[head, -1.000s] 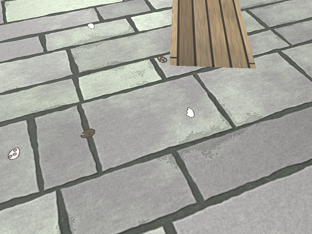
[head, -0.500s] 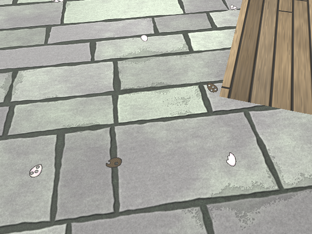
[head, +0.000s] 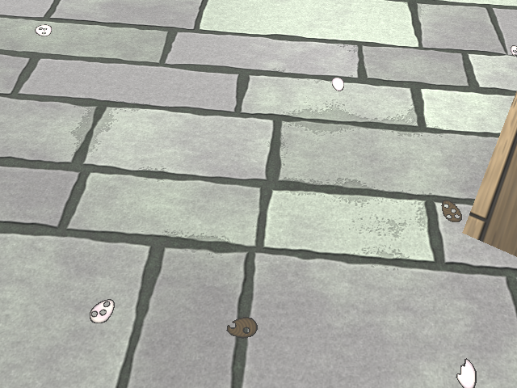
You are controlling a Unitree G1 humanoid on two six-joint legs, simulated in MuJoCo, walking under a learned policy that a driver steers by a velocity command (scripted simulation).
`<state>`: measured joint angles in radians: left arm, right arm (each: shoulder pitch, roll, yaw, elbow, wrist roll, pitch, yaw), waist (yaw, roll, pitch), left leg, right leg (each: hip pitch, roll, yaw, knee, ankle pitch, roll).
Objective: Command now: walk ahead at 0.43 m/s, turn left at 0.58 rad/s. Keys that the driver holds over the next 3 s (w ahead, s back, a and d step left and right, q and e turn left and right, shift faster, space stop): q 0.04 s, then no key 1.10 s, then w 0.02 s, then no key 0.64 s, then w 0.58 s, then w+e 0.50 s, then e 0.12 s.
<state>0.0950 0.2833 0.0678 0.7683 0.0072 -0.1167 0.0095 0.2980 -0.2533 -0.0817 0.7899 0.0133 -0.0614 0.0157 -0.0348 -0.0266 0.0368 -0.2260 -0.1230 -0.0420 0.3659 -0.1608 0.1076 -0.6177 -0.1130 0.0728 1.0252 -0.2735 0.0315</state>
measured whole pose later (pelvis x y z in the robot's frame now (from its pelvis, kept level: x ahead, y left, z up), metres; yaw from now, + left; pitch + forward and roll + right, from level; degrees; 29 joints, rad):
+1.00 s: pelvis +0.23 -0.01 -0.01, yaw +8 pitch -1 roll +0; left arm 0.15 0.23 0.04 0.94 0.00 -0.01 0.01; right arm 0.25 -0.20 -0.04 0.86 0.00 -0.01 -0.03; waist 0.01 0.00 0.03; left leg -0.20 0.00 -0.03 0.57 -0.36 -0.01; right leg -0.30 -0.01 -0.01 0.56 -0.25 0.01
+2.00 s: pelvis +0.26 -0.01 -0.01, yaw +7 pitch -1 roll +0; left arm 0.27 0.20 0.04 1.12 -0.03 -0.04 0.02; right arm 0.40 -0.20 -0.04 1.09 0.03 -0.04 -0.04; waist -0.01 0.02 -0.01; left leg -0.13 0.02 -0.02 0.54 -0.40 0.00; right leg -0.32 0.00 -0.04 0.72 -0.43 -0.06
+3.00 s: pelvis +0.74 +0.04 -0.01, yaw -10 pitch +1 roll +3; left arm 0.08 0.23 0.07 0.81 -0.01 -0.04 -0.04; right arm 0.30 -0.25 -0.06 0.99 0.00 -0.08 -0.03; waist -0.06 -0.02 0.03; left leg 0.06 0.00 0.29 0.28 -0.35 -0.02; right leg -0.66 -0.10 -0.03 0.69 -0.01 -0.06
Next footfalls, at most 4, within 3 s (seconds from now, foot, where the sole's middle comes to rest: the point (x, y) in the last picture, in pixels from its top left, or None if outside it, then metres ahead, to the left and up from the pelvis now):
0.24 right None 0.31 -0.13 -0.78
0.54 left None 0.21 0.11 -0.78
2.52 left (193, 314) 0.67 0.16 -0.78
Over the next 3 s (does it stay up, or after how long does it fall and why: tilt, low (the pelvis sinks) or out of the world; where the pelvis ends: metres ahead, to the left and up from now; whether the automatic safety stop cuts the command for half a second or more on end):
stays up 0.74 0.04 -0.01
